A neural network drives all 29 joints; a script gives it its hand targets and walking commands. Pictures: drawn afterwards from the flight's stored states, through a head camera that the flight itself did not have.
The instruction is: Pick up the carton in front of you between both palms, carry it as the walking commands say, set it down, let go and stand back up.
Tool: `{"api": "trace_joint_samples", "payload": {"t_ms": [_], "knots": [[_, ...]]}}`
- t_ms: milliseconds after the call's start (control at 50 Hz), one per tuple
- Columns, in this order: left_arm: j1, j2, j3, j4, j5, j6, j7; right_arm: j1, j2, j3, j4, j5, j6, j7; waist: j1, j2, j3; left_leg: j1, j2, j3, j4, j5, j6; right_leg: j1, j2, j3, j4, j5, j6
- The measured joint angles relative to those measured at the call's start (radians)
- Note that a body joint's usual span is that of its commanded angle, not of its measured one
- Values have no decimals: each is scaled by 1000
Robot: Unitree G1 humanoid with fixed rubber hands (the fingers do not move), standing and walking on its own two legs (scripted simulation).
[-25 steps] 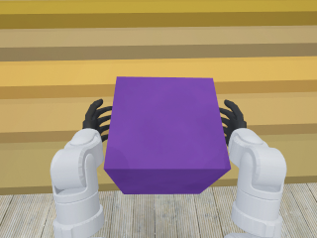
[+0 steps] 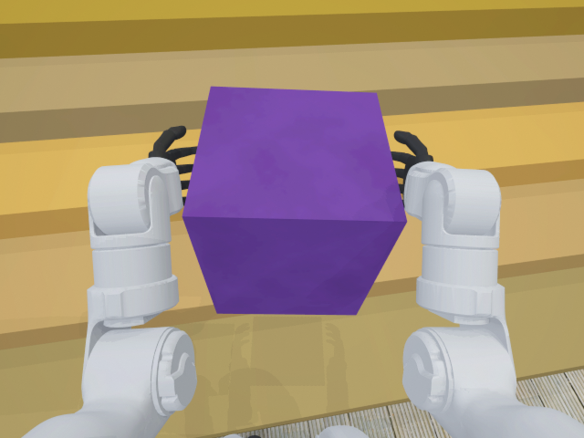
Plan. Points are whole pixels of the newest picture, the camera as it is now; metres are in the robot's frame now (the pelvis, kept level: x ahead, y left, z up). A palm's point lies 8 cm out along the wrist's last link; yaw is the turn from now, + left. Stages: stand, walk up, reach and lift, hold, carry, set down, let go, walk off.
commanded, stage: carry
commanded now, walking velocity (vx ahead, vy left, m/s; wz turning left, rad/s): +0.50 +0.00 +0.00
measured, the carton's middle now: (290, 211) +0.40 -0.02 +0.07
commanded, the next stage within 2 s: none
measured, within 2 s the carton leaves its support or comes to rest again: neither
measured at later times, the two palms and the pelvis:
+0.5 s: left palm out of the picture +0.69 +0.15 +0.22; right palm out of the picture +0.73 -0.15 +0.23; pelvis +0.33 -0.06 +0.10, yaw +2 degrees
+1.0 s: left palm out of the picture +1.04 +0.08 +0.39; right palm out of the picture +0.99 -0.21 +0.38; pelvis +0.64 +0.00 +0.23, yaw -1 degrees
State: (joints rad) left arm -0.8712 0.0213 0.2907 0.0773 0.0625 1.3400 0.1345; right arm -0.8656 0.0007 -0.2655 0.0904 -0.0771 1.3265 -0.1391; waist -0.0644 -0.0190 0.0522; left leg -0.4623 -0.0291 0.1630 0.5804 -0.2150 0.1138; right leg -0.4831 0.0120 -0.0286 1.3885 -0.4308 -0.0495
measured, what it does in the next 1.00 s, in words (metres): climbs: right foot 0.12 m higher, then left foot 0.12 m higher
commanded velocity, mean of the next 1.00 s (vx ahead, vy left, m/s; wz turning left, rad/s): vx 0.50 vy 0.00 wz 0.00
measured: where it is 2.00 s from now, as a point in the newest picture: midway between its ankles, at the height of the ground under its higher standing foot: (265, 82)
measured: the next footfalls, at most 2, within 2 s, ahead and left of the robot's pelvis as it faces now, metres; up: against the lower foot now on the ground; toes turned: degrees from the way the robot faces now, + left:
right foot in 0.32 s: +0.43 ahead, -0.12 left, +0.12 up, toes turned -6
left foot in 0.76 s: +0.71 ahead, +0.07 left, +0.24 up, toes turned +6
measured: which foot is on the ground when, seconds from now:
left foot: down 0.00-0.34, up 0.36-0.74, down 0.76-1.00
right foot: up 0.00-0.30, down 0.32-0.82, up 0.84-1.00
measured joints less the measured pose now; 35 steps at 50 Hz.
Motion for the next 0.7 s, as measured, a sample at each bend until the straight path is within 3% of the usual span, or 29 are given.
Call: {"api": "trace_joint_samples", "payload": {"t_ms": [80, 200, 240, 300, 340, 360, 380, 400, 440, 480, 540, 620, 660, 700], "knots": [[34, -51, 25, -106, 33, 8, 0, 55, 28, -19, -103, 17, -6, -9, -17, 17, 44, 96, 8, -15, -77, -31, -8, -220, -15, -2, 102, 35, -10], [95, -88, 19, -275, 35, -24, -4, 106, 63, -28, -248, 30, -51, -11, -50, 11, 56, 248, 20, -57, -135, -122, -39, -560, -58, -29, 366, -101, -44], [105, -93, 6, -286, 42, -33, -5, 112, 54, -27, -255, 42, -56, -10, -49, 10, 49, 327, 32, -72, -189, -134, -71, -624, -74, -54, 281, -112, -50], [105, -94, -20, -245, 56, -42, -1, 112, 37, -34, -229, 50, -50, -9, -8, 13, 24, 416, 60, -61, -239, -110, -65, -541, -46, -114, -141, 33, -77], [101, -100, -42, -194, 63, -55, 0, 116, 14, -43, -208, 50, -38, 0, 70, 38, 31, 371, 109, -53, -26, -32, -65, -397, 2, -155, -329, 104, -85], [95, -96, -52, -174, 65, -62, 3, 106, 4, -47, -189, 46, -39, 9, 106, 51, 40, 274, 97, -128, 239, -30, -82, -362, 12, -176, -337, 110, -103], [93, -91, -58, -155, 57, -69, 8, 98, -1, -49, -171, 37, -42, 18, 136, 54, 49, 169, 54, -202, 530, -42, -85, -322, 14, -188, -356, 118, -127], [99, -85, -64, -144, 45, -72, 14, 97, 1, -52, -161, 26, -41, 24, 160, 55, 55, 78, 12, -249, 775, -40, -78, -272, 20, -188, -397, 116, -112], [119, -72, -65, -140, 12, -72, 23, 106, 23, -55, -165, -1, -34, 30, 193, 48, 65, -67, -26, -268, 1064, -41, -55, -171, 34, -179, -498, 116, -80], [126, -60, -59, -139, -21, -71, 31, 114, 49, -61, -185, -29, -26, 31, 208, 28, 69, -189, -24, -243, 1154, -51, -36, -67, 35, -171, -614, 132, -75], [105, -45, -49, -136, -50, -74, 36, 104, 64, -63, -210, -53, -21, 33, 218, -3, 62, -341, -3, -173, 1128, -135, -22, 70, 17, -148, -766, 148, -70], [35, -23, -44, -93, -63, -72, 40, 58, 42, -50, -196, -63, -13, 40, 223, 0, 6, -549, 35, -105, 1221, -239, 0, 207, -2, -113, -887, 134, -52], [2, -7, -38, -50, -67, -60, 39, 33, 30, -41, -162, -68, -1, 41, 216, 9, -28, -630, 62, -84, 1225, -254, 3, 282, -10, -93, -939, 117, -38], [-23, 10, -32, -4, -67, -41, 33, 11, 18, -30, -116, -69, 18, 38, 193, 13, -64, -660, 85, -53, 1091, -235, -1, 369, -25, -77, -1020, 114, -17]]}}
